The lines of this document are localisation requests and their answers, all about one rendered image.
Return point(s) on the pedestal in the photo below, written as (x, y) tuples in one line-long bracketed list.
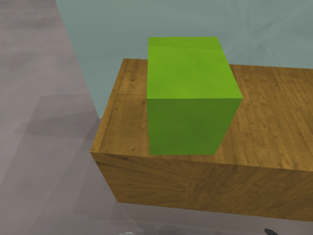
[(262, 167)]

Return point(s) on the carton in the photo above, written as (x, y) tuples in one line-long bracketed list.
[(192, 95)]

